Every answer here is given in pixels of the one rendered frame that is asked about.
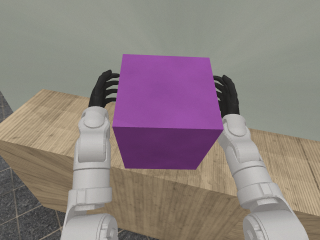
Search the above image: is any robot right hand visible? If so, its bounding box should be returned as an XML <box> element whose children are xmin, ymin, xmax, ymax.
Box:
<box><xmin>213</xmin><ymin>75</ymin><xmax>240</xmax><ymax>118</ymax></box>

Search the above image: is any pedestal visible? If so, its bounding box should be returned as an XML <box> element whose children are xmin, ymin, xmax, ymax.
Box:
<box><xmin>0</xmin><ymin>89</ymin><xmax>320</xmax><ymax>240</ymax></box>

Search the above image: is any carton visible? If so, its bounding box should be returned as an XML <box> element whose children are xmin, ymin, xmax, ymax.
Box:
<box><xmin>112</xmin><ymin>54</ymin><xmax>224</xmax><ymax>170</ymax></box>

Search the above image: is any right robot upper arm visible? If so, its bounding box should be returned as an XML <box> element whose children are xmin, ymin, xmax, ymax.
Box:
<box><xmin>242</xmin><ymin>209</ymin><xmax>308</xmax><ymax>240</ymax></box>

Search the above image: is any robot right forearm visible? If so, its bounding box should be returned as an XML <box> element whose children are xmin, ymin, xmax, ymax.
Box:
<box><xmin>217</xmin><ymin>114</ymin><xmax>309</xmax><ymax>240</ymax></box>

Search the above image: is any left robot upper arm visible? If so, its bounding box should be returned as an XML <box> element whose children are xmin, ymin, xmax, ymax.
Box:
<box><xmin>61</xmin><ymin>213</ymin><xmax>119</xmax><ymax>240</ymax></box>

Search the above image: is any robot left forearm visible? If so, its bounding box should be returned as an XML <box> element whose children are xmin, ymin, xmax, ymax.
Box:
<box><xmin>60</xmin><ymin>106</ymin><xmax>112</xmax><ymax>240</ymax></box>

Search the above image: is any robot left hand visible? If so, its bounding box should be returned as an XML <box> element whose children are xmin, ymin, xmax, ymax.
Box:
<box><xmin>88</xmin><ymin>69</ymin><xmax>120</xmax><ymax>108</ymax></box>

